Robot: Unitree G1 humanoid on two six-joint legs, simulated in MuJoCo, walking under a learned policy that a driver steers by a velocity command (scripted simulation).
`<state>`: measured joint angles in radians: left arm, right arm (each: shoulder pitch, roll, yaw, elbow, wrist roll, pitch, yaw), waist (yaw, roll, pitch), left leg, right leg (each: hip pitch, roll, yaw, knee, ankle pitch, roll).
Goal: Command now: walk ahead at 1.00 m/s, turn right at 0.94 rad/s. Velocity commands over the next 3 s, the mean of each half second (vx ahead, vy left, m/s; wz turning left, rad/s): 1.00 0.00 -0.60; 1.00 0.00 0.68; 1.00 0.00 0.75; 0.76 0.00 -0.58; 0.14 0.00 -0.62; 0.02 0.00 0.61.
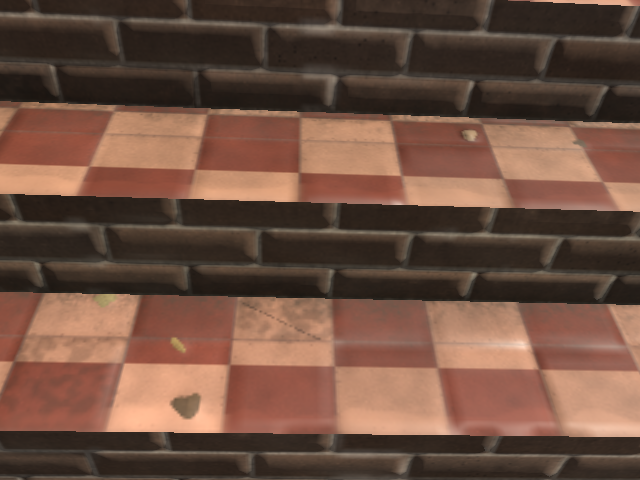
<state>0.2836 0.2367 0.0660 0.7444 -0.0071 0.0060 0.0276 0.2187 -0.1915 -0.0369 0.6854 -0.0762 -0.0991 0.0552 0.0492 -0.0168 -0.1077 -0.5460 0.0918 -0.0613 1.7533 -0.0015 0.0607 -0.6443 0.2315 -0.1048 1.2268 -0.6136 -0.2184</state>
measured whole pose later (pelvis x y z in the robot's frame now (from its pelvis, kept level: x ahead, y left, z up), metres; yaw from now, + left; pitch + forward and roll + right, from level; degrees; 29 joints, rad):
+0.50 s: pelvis +0.31 -0.01 +0.29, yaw -17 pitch +4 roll +4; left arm -0.12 0.15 0.00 0.47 0.06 -0.08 0.00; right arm 0.42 -0.25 -0.09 1.02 -0.02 -0.12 -0.04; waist -0.03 -0.03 -0.06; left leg -0.25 -0.01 0.05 0.60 -0.43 -0.03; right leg -1.22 0.00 0.15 2.01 -0.37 -0.10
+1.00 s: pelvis +0.61 -0.16 +0.52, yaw +1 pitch +2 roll +1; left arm 0.48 0.22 0.04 1.07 0.02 -0.13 0.00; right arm -0.14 -0.11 0.00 0.52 0.02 0.01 -0.02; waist -0.03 -0.01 -0.06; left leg -1.34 -0.06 0.06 1.99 -0.28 0.20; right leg 0.04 -0.10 -0.38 0.27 -0.30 0.03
